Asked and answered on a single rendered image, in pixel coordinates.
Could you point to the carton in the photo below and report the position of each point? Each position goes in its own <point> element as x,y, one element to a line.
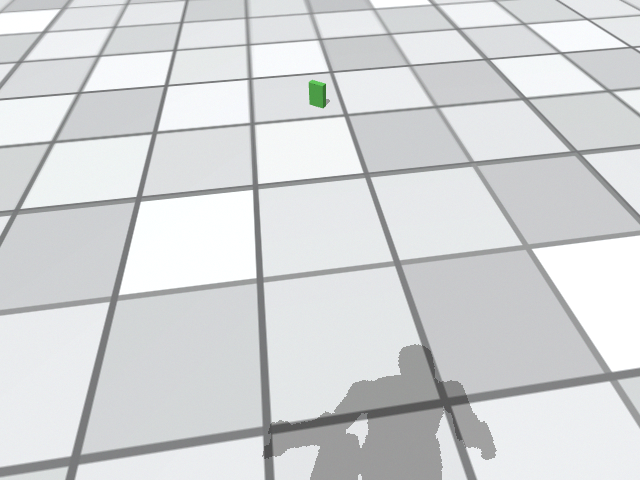
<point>317,94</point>

